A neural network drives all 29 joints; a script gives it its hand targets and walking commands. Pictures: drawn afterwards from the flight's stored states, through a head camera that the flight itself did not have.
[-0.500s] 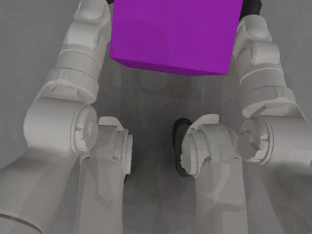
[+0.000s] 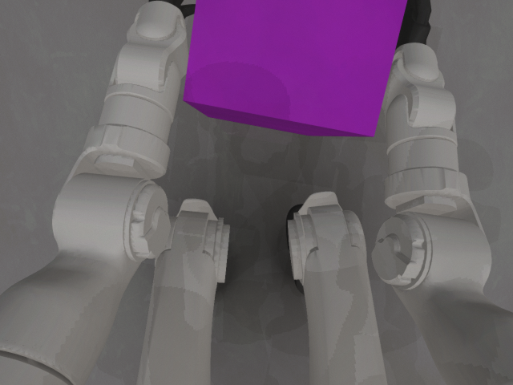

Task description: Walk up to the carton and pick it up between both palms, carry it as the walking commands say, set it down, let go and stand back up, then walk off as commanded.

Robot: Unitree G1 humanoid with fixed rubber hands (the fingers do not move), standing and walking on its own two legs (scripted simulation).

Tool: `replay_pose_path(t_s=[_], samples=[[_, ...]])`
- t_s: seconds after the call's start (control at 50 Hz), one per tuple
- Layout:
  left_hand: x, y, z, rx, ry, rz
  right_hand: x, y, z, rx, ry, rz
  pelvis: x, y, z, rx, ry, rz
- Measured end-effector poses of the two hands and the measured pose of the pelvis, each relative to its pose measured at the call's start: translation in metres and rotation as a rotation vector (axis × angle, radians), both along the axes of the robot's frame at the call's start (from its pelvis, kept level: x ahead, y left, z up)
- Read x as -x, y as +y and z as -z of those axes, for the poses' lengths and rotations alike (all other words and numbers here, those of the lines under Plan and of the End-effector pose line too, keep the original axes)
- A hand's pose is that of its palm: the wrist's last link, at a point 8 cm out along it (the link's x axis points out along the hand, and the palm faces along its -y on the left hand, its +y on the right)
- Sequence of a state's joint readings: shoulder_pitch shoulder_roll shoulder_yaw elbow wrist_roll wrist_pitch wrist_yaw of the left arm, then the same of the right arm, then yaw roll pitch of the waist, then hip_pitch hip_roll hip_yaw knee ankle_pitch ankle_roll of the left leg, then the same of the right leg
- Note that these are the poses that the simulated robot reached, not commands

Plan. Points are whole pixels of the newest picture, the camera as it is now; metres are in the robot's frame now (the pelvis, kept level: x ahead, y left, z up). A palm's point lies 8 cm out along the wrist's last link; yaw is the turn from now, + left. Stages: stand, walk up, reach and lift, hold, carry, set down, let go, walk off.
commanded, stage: reach and lift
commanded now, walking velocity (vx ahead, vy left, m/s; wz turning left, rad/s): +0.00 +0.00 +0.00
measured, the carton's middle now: (282, 36) +0.54 -0.06 -0.19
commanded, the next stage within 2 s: none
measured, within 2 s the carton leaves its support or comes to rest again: neither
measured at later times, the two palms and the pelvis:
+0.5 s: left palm out of the picture +0.54 +0.09 -0.07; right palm (428, 32) +0.50 -0.19 -0.06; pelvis +0.00 +0.00 +0.04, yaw +0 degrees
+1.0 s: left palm out of the picture +0.52 +0.09 +0.02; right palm (487, 27) +0.48 -0.20 +0.01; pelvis +0.00 +0.00 +0.09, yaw +0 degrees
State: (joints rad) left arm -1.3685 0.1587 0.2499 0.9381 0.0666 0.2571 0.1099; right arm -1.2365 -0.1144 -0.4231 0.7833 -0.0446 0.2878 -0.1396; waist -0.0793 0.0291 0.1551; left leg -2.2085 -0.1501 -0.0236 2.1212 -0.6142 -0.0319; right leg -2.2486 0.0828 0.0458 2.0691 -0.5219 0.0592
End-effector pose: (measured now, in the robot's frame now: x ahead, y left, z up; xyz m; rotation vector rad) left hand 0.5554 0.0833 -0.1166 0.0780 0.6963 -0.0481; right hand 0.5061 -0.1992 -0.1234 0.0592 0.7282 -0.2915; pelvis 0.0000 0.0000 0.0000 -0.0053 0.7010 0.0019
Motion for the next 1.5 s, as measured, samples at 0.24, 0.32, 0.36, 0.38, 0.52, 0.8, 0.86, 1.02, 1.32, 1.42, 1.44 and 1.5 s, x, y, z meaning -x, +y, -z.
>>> replay_pose_path(t_s=[0.24,0.32,0.36,0.38,0.52,0.8,0.86,1.02,1.32,1.42,1.44,1.5], samples=[[0.007,0.001,-0.020,0.006,0.010,-0.005,0.002,-0.001,-0.027,0.006,0.011,-0.003,-0.002,-0.004,-0.024,-0.004,0.048,0.005],[0.009,0.003,-0.027,0.013,0.008,-0.010,0.002,0.001,-0.035,0.008,0.008,-0.003,-0.002,-0.003,-0.029,-0.003,0.053,0.005],[0.009,0.004,-0.031,0.017,0.005,-0.012,0.002,0.002,-0.040,0.009,0.005,-0.002,-0.002,-0.002,-0.032,-0.001,0.054,0.004],[0.009,0.005,-0.033,0.018,0.004,-0.013,0.003,0.003,-0.043,0.010,0.003,-0.002,-0.002,-0.002,-0.034,0.000,0.054,0.004],[0.012,0.008,-0.055,0.030,-0.002,-0.019,0.005,0.006,-0.065,0.012,-0.004,0.001,-0.003,0.000,-0.046,0.006,0.052,0.000],[0.024,0.005,-0.102,0.033,0.007,-0.023,0.020,0.003,-0.111,0.007,0.002,0.003,-0.002,0.002,-0.076,0.008,0.035,-0.003],[0.025,0.004,-0.112,0.033,0.005,-0.025,0.022,0.002,-0.120,0.004,-0.001,0.003,-0.002,0.002,-0.081,0.006,0.030,-0.002],[0.032,0.004,-0.134,0.033,0.003,-0.030,0.028,0.001,-0.141,-0.002,-0.004,0.002,-0.002,0.000,-0.096,0.000,0.016,0.000],[0.045,0.007,-0.178,0.038,0.007,-0.036,0.041,0.004,-0.184,-0.010,-0.002,0.004,-0.007,0.000,-0.129,-0.003,-0.020,0.002],[0.048,0.009,-0.194,0.040,0.006,-0.036,0.044,0.005,-0.199,-0.010,-0.003,0.006,-0.010,0.001,-0.142,-0.002,-0.032,0.002],[0.049,0.009,-0.197,0.040,0.006,-0.036,0.045,0.005,-0.203,-0.010,-0.003,0.006,-0.010,0.001,-0.144,-0.002,-0.035,0.002],[0.051,0.010,-0.206,0.041,0.005,-0.036,0.047,0.006,-0.212,-0.009,-0.004,0.007,-0.012,0.002,-0.152,-0.001,-0.042,0.002]])
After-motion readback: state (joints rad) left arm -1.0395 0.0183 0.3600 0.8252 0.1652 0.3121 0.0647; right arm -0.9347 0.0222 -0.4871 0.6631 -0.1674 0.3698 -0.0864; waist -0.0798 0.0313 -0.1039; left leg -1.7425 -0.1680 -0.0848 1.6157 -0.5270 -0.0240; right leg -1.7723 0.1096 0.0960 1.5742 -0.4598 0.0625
